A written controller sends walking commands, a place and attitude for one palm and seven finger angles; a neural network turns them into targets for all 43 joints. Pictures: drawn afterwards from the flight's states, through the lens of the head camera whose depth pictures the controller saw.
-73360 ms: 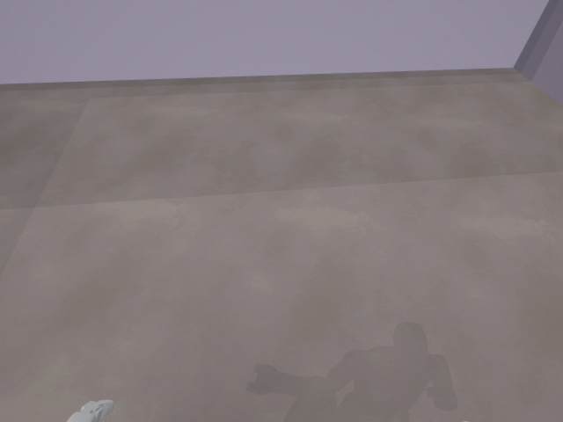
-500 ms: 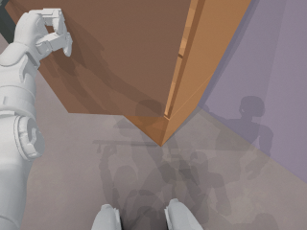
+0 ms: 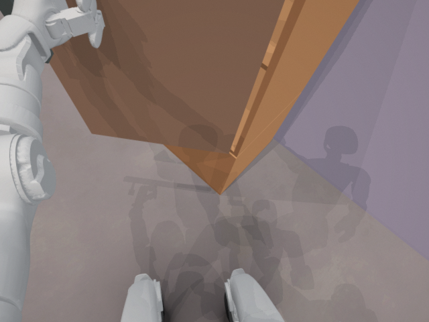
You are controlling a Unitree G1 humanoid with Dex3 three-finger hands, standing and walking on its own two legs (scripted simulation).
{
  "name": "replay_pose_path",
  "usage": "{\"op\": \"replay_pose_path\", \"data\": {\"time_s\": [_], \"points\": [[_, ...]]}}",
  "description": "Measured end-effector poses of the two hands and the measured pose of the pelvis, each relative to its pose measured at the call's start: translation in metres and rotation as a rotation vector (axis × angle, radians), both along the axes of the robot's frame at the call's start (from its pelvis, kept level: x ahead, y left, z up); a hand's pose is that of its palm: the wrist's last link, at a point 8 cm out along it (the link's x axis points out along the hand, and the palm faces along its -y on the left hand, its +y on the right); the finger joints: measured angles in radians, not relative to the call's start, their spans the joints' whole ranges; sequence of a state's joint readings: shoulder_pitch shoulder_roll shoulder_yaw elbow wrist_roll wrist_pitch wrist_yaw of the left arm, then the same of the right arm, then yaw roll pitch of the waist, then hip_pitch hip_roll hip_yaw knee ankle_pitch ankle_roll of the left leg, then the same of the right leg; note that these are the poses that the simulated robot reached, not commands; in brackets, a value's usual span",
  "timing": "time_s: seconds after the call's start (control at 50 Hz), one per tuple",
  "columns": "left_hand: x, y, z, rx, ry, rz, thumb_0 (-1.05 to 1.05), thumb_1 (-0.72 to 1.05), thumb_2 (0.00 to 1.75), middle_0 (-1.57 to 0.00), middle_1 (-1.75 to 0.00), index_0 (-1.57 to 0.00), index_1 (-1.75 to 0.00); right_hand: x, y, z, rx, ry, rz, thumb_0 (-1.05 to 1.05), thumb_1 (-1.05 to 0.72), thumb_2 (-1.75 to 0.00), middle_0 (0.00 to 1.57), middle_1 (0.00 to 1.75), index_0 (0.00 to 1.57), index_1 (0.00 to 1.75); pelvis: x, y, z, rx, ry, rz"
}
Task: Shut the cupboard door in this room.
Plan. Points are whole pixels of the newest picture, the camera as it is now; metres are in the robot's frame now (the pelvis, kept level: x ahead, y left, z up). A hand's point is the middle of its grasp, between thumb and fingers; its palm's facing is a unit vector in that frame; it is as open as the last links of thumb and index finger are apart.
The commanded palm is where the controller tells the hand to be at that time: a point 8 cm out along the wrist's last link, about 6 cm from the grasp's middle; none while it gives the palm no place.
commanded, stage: push the door shut along its arc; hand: left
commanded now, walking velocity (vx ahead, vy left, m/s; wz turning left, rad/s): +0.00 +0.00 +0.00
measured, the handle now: (24, 5) +0.60 +0.22 +0.16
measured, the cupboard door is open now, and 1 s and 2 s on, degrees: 36 26 26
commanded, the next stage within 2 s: pull the fist back off the door in 0.08 s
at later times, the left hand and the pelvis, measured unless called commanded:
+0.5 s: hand (119, 4) +0.61 +0.08 +0.16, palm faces +0.07 -1.00 -0.07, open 2.9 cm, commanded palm +0.57 +0.12 +0.16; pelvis +0.00 +0.00 +0.00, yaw +0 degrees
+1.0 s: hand (112, 48) +0.52 +0.10 +0.15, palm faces +0.03 -1.00 +0.01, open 3.1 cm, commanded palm +0.50 +0.14 +0.16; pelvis +0.04 -0.02 +0.04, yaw +1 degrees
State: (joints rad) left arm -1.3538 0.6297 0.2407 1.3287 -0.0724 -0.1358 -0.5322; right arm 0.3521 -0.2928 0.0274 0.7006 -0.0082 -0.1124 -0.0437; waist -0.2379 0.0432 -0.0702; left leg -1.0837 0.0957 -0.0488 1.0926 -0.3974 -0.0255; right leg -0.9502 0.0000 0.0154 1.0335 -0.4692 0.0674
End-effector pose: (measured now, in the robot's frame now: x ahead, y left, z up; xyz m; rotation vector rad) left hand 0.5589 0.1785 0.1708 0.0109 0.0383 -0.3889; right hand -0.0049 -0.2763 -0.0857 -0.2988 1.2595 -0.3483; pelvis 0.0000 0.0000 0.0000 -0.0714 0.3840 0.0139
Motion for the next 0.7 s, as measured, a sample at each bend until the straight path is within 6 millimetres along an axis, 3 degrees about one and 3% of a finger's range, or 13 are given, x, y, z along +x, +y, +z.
{"op": "replay_pose_path", "data": {"time_s": [0.2,0.34,0.42,0.5,0.6,0.7], "points": [[0.008,-0.012,0.0,0.037,-0.008,-0.023,-0.02,0.95,0.98,-1.3,-1.5,-1.3,-1.5,-0.011,0.015,-0.009,0.019,0.033,-0.013,0.01,-0.9,-0.9,0.2,0.3,0.2,0.3,-0.003,0.007,-0.006,-0.006,0.021,0.004],[0.019,-0.026,-0.006,-0.116,0.042,0.338,-0.01,0.84,0.93,-1.3,-1.51,-1.3,-1.5,-0.026,0.035,-0.011,0.1,0.072,0.015,0.01,-0.9,-0.9,0.2,0.3,0.2,0.3,-0.002,0.007,-0.007,-0.006,0.051,0.01],[0.022,-0.037,-0.005,-0.011,-0.026,0.471,-0.01,0.83,0.91,-1.3,-1.5,-1.3,-1.5,-0.039,0.044,-0.013,0.153,0.102,0.008,0.01,-0.9,-0.9,0.2,0.3,0.2,0.3,0.0,0.004,-0.009,-0.002,0.064,0.008],[0.023,-0.043,-0.007,0.058,-0.046,0.461,-0.02,0.88,0.92,-1.3,-1.5,-1.3,-1.5,-0.054,0.049,-0.012,0.197,0.144,-0.047,0.01,-0.9,-0.9,0.2,0.3,0.2,0.3,0.002,0.0,-0.004,0.006,0.052,-0.001],[0.016,-0.045,-0.016,0.035,0.051,0.415,-0.01,0.9,0.91,-1.3,-1.5,-1.3,-1.5,-0.062,0.047,0.0,0.217,0.18,-0.096,0.01,-0.9,-0.9,0.2,0.3,0.2,0.3,0.011,-0.005,0.011,0.018,0.021,-0.015],[0.003,-0.039,-0.011,-0.018,0.019,0.44,0.0,0.9,0.91,-1.3,-1.5,-1.3,-1.5,-0.049,0.031,0.011,0.2,0.157,-0.086,0.01,-0.9,-0.9,0.2,0.3,0.2,0.3,0.023,-0.011,0.024,0.029,-0.017,-0.023]]}}
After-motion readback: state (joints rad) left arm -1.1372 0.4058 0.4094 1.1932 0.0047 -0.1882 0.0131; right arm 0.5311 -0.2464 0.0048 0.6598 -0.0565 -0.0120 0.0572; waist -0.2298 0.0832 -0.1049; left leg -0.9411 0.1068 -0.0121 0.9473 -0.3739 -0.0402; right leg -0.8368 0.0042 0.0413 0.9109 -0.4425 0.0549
